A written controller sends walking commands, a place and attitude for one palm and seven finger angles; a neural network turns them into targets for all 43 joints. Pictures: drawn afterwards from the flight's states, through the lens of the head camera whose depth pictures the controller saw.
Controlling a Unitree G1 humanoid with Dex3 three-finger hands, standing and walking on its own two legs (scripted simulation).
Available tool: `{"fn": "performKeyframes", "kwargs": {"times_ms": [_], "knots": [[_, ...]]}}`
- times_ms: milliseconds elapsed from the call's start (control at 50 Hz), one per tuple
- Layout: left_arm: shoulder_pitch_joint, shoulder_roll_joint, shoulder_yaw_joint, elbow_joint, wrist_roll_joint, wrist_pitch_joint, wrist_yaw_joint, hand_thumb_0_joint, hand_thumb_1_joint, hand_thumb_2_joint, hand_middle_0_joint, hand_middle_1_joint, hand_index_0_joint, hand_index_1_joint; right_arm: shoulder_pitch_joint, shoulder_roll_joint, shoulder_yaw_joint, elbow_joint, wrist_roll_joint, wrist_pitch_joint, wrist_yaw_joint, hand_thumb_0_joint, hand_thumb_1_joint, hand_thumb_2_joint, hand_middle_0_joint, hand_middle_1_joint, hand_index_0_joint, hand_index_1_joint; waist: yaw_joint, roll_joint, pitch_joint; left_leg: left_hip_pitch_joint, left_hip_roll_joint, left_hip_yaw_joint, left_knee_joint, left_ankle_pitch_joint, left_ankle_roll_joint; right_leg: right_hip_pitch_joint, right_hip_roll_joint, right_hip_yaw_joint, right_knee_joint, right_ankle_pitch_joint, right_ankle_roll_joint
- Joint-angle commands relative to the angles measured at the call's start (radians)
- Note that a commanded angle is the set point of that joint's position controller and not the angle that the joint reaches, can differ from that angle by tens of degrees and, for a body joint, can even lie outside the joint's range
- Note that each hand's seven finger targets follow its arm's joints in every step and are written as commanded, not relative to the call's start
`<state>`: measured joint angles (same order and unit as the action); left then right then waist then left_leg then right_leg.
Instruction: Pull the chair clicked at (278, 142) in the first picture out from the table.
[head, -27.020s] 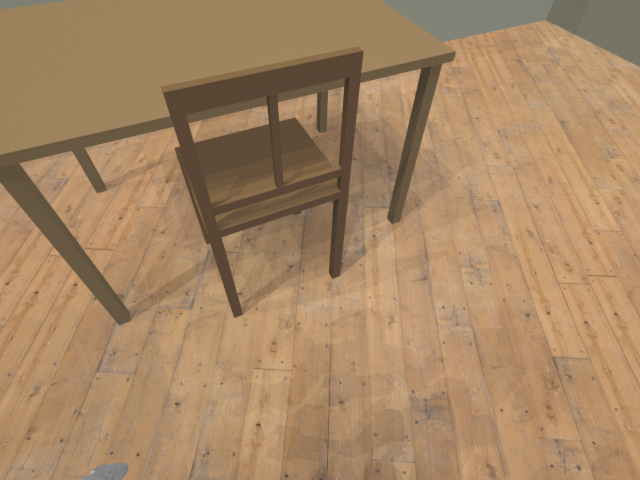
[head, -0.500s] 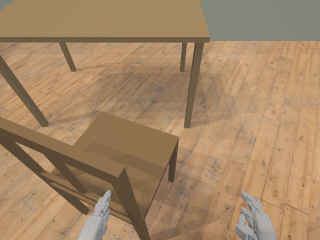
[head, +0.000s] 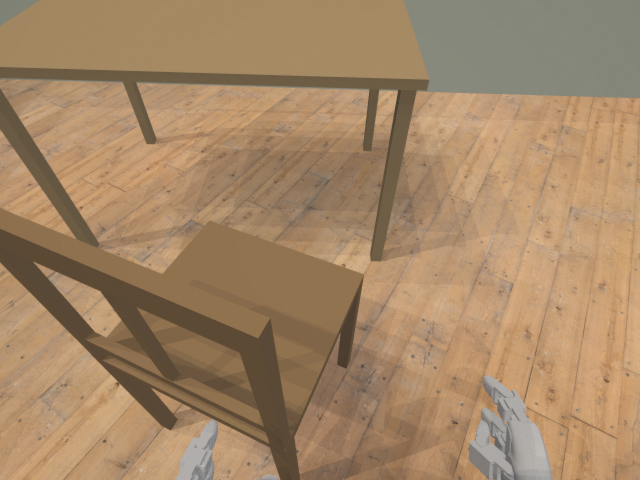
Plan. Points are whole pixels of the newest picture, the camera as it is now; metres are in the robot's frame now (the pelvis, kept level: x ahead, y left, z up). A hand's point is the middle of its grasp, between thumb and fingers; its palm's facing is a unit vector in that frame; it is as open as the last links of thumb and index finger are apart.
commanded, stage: draw the hand back to the body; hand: left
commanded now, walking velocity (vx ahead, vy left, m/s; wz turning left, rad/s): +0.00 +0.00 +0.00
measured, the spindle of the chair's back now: (145, 337) +0.31 +0.26 -0.03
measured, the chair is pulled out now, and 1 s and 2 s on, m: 0.57 0.57 0.57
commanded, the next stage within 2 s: step back with the hand held close in 1.56 s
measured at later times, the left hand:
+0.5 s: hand out of the picture +0.12 +0.15 +0.10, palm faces +0.05 -1.00 -0.08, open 17.3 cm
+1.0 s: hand (42, 361) +0.19 +0.23 +0.19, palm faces +0.35 -0.83 -0.44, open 12.0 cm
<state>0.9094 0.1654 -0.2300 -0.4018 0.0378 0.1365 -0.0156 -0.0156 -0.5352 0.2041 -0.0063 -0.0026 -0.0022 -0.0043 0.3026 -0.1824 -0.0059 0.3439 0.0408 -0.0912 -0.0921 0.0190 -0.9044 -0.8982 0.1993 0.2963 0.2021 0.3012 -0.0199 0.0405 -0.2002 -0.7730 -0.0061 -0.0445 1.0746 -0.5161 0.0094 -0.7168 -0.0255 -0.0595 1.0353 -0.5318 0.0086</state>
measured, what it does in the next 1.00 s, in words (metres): rises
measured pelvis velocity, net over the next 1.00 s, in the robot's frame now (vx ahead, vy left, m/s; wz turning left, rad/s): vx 0.02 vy -0.01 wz -0.01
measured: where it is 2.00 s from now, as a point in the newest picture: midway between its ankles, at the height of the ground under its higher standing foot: outside the picture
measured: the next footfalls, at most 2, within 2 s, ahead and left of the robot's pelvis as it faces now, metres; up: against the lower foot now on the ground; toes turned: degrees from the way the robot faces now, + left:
none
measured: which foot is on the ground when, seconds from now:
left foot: down 0.00-1.00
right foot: down 0.00-1.00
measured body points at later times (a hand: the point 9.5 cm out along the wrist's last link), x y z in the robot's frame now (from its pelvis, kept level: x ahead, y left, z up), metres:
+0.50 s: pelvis -0.02 +0.00 +0.00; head +0.00 -0.01 +0.45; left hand +0.11 +0.20 +0.11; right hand +0.17 -0.22 -0.07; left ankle +0.01 +0.11 -0.67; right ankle -0.01 -0.13 -0.67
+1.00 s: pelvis +0.02 -0.01 +0.06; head +0.00 -0.03 +0.51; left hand +0.16 +0.27 +0.21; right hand +0.20 -0.23 -0.01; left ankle +0.01 +0.11 -0.67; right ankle -0.01 -0.13 -0.67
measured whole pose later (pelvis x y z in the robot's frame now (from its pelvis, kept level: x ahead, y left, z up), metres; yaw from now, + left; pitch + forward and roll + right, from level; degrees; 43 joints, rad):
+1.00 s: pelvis +0.02 -0.01 +0.06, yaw -1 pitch -1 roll -1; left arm 0.65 0.35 0.23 -0.48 -0.05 -0.03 0.15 0.00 0.26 0.59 -0.13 -0.17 -0.12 -0.17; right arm 0.23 -0.21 0.02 0.58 0.03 -0.15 -0.12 0.02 -0.91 -0.90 0.20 0.30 0.20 0.30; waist 0.05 0.06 -0.04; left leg -0.25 0.01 -0.03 0.61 -0.34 0.00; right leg -0.20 -0.01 -0.04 0.57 -0.35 0.00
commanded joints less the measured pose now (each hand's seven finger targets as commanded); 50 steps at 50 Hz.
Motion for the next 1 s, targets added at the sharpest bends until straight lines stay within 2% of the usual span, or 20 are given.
{"fn": "performKeyframes", "kwargs": {"times_ms": [0,60,100,120,180,220,240,260,340,360,420,460,480,500,560,680,720,820,860,980], "knots": [[0.084,-0.032,0.051,-0.248,-0.127,-0.231,-0.004,0.0,-0.55,0.2,0.0,0.0,0.0,0.0,-0.089,-0.099,-0.045,-0.137,-0.002,-0.104,-0.003,0.0,-0.9,-0.9,0.2,0.3,0.2,0.3,0.012,-0.078,-0.03,0.067,-0.028,-0.004,-0.131,0.206,0.022,-0.009,0.042,-0.043,-0.136,0.171,-0.027],[0.078,-0.011,0.076,-0.339,-0.153,-0.338,-0.007,0.0,-0.55,0.2,0.0,0.0,0.0,0.0,-0.075,-0.101,-0.052,-0.117,0.002,-0.134,0.01,0.0,-0.9,-0.9,0.2,0.3,0.2,0.3,0.02,0.028,-0.081,0.103,-0.02,-0.008,-0.131,0.26,0.013,-0.002,0.041,-0.037,-0.111,0.195,-0.033],[0.09,-0.036,0.059,-0.329,-0.159,-0.396,-0.018,0.0,-0.55,0.2,0.0,0.0,0.0,0.0,-0.082,-0.098,-0.053,-0.097,0.004,-0.144,0.021,0.0,-0.9,-0.9,0.2,0.3,0.2,0.3,0.015,0.029,-0.065,0.107,-0.014,-0.012,-0.131,0.264,0.009,-0.023,0.043,-0.044,-0.104,0.189,-0.031],[0.073,-0.027,0.072,-0.315,-0.162,-0.429,-0.025,0.0,-0.55,0.2,0.0,0.0,0.0,0.0,-0.088,-0.095,-0.056,-0.084,0.003,-0.144,0.027,0.0,-0.9,-0.9,0.2,0.3,0.2,0.3,0.011,-0.007,-0.045,0.081,-0.012,-0.016,-0.124,0.25,0.009,-0.031,0.045,-0.044,-0.099,0.182,-0.03],[0.044,0.0,0.084,-0.284,-0.146,-0.532,-0.058,0.0,-0.55,0.2,0.0,0.0,0.0,0.0,-0.127,-0.094,-0.06,-0.065,-0.001,-0.141,0.046,0.0,-0.9,-0.9,0.2,0.3,0.2,0.3,0.016,-0.002,-0.008,0.028,-0.004,-0.022,-0.105,0.215,0.007,-0.072,0.044,-0.042,-0.064,0.141,-0.033],[0.055,0.045,0.132,-0.264,-0.149,-0.578,-0.09,0.0,-0.55,0.2,0.0,0.0,0.0,0.0,-0.144,-0.092,-0.067,-0.068,0.001,-0.129,0.056,0.0,-0.9,-0.9,0.2,0.3,0.2,0.3,0.027,-0.007,-0.034,0.014,0.0,-0.017,-0.094,0.189,0.009,-0.065,0.039,-0.031,-0.059,0.127,-0.033],[0.091,0.059,0.163,-0.251,-0.157,-0.564,-0.101,0.0,-0.55,0.2,0.0,0.0,0.0,0.0,-0.152,-0.094,-0.069,-0.08,0.008,-0.116,0.055,0.0,-0.9,-0.9,0.2,0.3,0.2,0.3,0.038,-0.023,-0.049,0.025,0.002,-0.013,-0.109,0.173,0.01,-0.038,0.039,-0.029,-0.071,0.117,-0.032],[0.11,0.084,0.198,-0.249,-0.161,-0.533,-0.106,0.0,-0.55,0.2,0.0,0.0,0.0,0.0,-0.172,-0.094,-0.066,-0.094,0.016,-0.102,0.053,0.0,-0.9,-0.9,0.2,0.3,0.2,0.3,0.054,0.021,-0.06,0.037,0.002,-0.009,-0.125,0.162,0.01,-0.009,0.038,-0.023,-0.083,0.106,-0.033],[0.037,0.1,0.275,-0.341,-0.231,-0.45,-0.087,0.0,-0.55,0.2,0.0,0.0,0.0,0.0,-0.173,-0.085,-0.051,-0.11,0.033,-0.077,0.023,0.0,-0.9,-0.9,0.2,0.3,0.2,0.3,0.049,-0.024,-0.051,0.073,0.0,-0.011,-0.168,0.112,0.015,0.04,0.038,-0.026,-0.148,0.059,-0.023],[0.021,0.107,0.295,-0.335,-0.244,-0.44,-0.078,0.0,-0.55,0.2,0.0,0.0,0.0,0.0,-0.175,-0.083,-0.048,-0.103,0.034,-0.077,0.015,0.0,-0.9,-0.9,0.2,0.3,0.2,0.3,0.046,-0.052,-0.038,0.07,0.003,-0.019,-0.175,0.109,0.016,0.046,0.043,-0.029,-0.161,0.051,-0.022],[-0.04,0.116,0.313,-0.364,-0.273,-0.452,-0.08,0.0,-0.441,0.252,-0.015,-0.023,-0.015,-0.023,-0.151,-0.088,-0.037,-0.076,0.037,-0.101,0.001,0.0,-0.9,-0.9,0.2,0.3,0.2,0.3,0.029,-0.044,-0.017,0.103,0.003,-0.018,-0.187,0.121,0.019,0.055,0.044,-0.023,-0.203,0.057,-0.018],[-0.09,0.14,0.323,-0.358,-0.273,-0.46,-0.095,0.0,-0.369,0.287,-0.025,-0.037,-0.025,-0.037,-0.153,-0.1,-0.032,-0.056,0.036,-0.125,-0.005,0.0,-0.9,-0.9,0.2,0.3,0.2,0.3,0.02,-0.007,0.0,0.128,0.005,-0.022,-0.2,0.132,0.02,0.064,0.042,-0.02,-0.222,0.065,-0.02],[-0.009,0.335,0.411,-0.361,-0.122,-0.337,0.031,0.0,-0.332,0.305,-0.03,-0.045,-0.03,-0.045,-0.118,-0.09,-0.032,-0.076,0.013,-0.087,-0.038,0.0,-0.9,-0.9,0.2,0.3,0.2,0.3,0.093,0.043,-0.067,0.184,0.034,-0.009,-0.263,0.142,0.007,0.156,0.003,0.055,-0.28,0.093,-0.044],[0.008,0.222,0.346,-0.401,-0.11,-0.283,0.074,0.0,-0.296,0.322,-0.035,-0.053,-0.035,-0.053,-0.114,-0.072,-0.018,-0.091,0.009,-0.078,-0.046,0.0,-0.9,-0.9,0.2,0.3,0.2,0.3,0.055,0.045,-0.01,0.208,0.026,-0.001,-0.28,0.153,0.007,0.157,-0.005,0.032,-0.302,0.114,-0.037],[-0.047,0.229,0.366,-0.349,-0.084,-0.201,0.141,0.0,-0.188,0.375,-0.05,-0.075,-0.05,-0.075,-0.137,-0.078,-0.009,-0.058,0.003,-0.056,-0.061,0.0,-0.9,-0.9,0.2,0.3,0.2,0.3,0.05,-0.025,0.072,0.243,0.032,0.005,-0.306,0.166,0.013,0.182,0.0,0.022,-0.372,0.111,-0.031],[-0.161,0.279,0.431,-0.341,-0.073,-0.195,0.188,0.0,0.03,0.48,-0.08,-0.12,-0.08,-0.12,-0.165,-0.096,0.006,-0.019,-0.005,-0.082,-0.068,0.0,-0.9,-0.9,0.2,0.3,0.2,0.3,0.054,-0.032,0.13,0.375,0.027,0.011,-0.408,0.173,0.016,0.27,-0.012,0.023,-0.483,0.125,-0.024],[-0.184,0.29,0.456,-0.338,-0.071,-0.205,0.195,0.0,0.102,0.515,-0.09,-0.135,-0.09,-0.135,-0.166,-0.099,0.007,0.001,-0.005,-0.096,-0.062,0.0,-0.9,-0.9,0.2,0.3,0.2,0.3,0.06,0.03,0.13,0.419,0.024,0.009,-0.447,0.196,0.013,0.309,-0.013,0.018,-0.495,0.163,-0.027],[-0.228,0.307,0.51,-0.315,-0.077,-0.221,0.191,0.0,0.284,0.603,-0.115,-0.173,-0.115,-0.173,-0.185,-0.105,0.006,0.044,-0.008,-0.113,-0.049,0.0,-0.9,-0.9,0.2,0.3,0.2,0.3,0.065,0.034,0.143,0.506,0.024,0.009,-0.522,0.3,0.006,0.406,-0.008,0.011,-0.534,0.299,-0.026],[-0.253,0.327,0.549,-0.282,-0.082,-0.223,0.192,0.0,0.356,0.637,-0.125,-0.187,-0.125,-0.187,-0.196,-0.108,0.003,0.062,-0.009,-0.115,-0.044,0.0,-0.9,-0.9,0.2,0.3,0.2,0.3,0.069,-0.01,0.157,0.519,0.027,0.004,-0.55,0.324,0.003,0.44,-0.004,0.008,-0.559,0.323,-0.026],[-0.346,0.345,0.616,-0.273,-0.092,-0.237,0.184,0.0,0.574,0.743,-0.155,-0.233,-0.155,-0.233,-0.213,-0.113,0.0,0.094,-0.016,-0.117,-0.03,0.0,-0.9,-0.9,0.2,0.3,0.2,0.3,0.071,0.01,0.145,0.607,0.03,0.027,-0.598,0.43,0.006,0.52,-0.007,0.018,-0.598,0.449,-0.021]]}}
